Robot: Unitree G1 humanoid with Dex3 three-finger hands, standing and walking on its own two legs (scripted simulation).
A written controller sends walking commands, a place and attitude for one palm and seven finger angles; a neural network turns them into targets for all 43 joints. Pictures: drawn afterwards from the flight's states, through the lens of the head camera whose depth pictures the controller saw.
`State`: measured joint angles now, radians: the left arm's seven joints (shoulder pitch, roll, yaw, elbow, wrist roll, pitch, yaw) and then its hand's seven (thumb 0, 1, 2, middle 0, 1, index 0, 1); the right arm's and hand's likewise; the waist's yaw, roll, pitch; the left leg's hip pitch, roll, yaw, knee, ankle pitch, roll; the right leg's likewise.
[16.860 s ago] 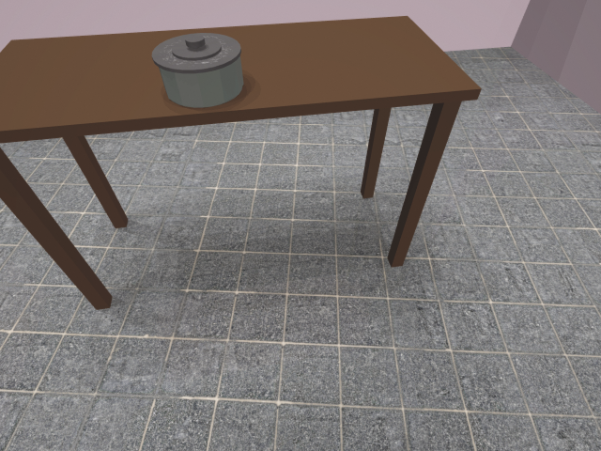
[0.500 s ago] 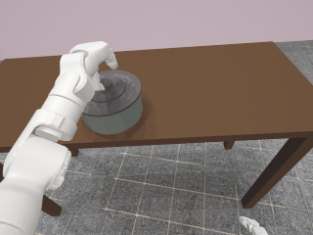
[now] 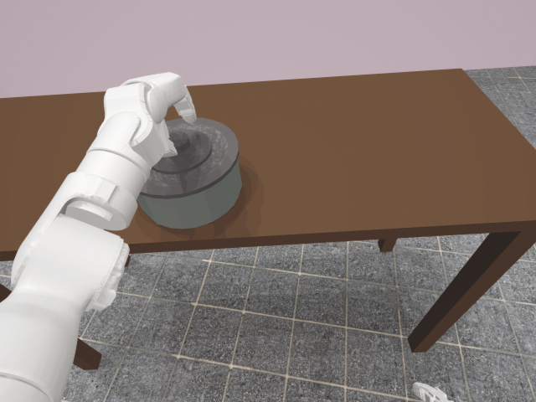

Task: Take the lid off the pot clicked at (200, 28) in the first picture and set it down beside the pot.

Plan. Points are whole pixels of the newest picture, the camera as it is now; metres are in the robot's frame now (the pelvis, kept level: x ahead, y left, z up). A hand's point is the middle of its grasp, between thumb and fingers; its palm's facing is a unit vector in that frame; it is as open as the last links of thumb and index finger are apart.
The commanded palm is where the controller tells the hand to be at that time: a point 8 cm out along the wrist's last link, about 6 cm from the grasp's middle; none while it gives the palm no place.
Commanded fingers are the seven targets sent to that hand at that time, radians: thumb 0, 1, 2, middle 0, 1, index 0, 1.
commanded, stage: lower the open fingers around the knob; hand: left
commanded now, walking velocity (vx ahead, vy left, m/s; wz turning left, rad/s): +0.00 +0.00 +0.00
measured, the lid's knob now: (176, 142) +0.49 +0.15 +0.14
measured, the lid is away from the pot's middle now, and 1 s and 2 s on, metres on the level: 0.00 0.00 0.00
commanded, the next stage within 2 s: close the fingers and squeeze the knob in 1.46 s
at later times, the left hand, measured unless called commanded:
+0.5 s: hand (170, 138) +0.46 +0.15 +0.17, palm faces -0.35 -0.12 -0.93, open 10.2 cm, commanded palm +0.45 +0.16 +0.21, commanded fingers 0.00 -0.23 1.23 -0.80 -0.08 -0.80 -0.08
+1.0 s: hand (170, 137) +0.47 +0.15 +0.17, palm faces -0.35 -0.11 -0.93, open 10.2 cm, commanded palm +0.45 +0.16 +0.21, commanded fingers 0.00 -0.23 1.23 -0.80 -0.08 -0.80 -0.08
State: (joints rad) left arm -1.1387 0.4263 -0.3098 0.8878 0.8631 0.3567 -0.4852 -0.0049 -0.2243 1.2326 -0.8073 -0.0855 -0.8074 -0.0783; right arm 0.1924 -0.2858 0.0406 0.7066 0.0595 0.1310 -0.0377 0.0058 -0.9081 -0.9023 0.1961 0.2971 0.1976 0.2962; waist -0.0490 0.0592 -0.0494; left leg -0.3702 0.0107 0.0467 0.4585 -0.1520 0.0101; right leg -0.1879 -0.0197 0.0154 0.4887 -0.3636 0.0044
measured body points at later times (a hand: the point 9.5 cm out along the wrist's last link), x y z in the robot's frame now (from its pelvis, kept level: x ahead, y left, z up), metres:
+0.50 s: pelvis +0.00 +0.00 +0.00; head +0.02 -0.02 +0.45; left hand +0.48 +0.15 +0.23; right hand +0.11 -0.26 -0.13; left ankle +0.05 +0.12 -0.74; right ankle -0.07 -0.12 -0.74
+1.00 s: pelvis +0.00 +0.00 +0.00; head +0.02 -0.02 +0.45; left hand +0.48 +0.15 +0.23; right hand +0.08 -0.27 -0.13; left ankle +0.05 +0.12 -0.74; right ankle -0.07 -0.12 -0.74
